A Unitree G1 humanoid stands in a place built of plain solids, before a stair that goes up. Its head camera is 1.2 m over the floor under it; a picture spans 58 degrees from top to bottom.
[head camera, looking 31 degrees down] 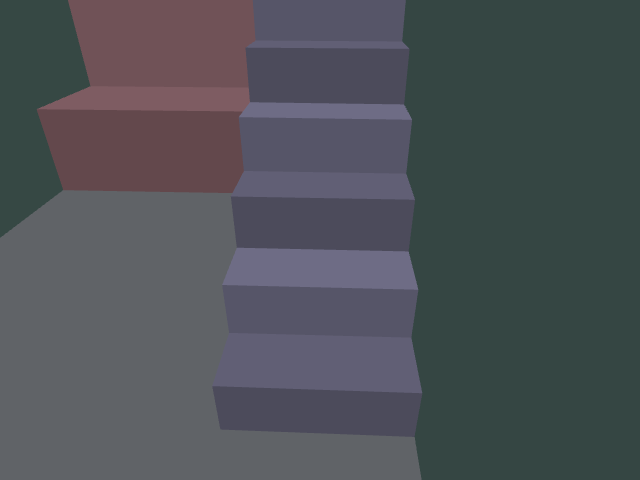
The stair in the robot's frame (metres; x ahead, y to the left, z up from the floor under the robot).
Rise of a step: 0.20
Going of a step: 0.22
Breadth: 0.60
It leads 2 degrees to the right of straight ahead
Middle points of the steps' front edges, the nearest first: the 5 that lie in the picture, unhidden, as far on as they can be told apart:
0.84 0.01 0.20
1.06 0.00 0.39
1.28 -0.01 0.59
1.50 -0.02 0.79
1.72 -0.03 0.99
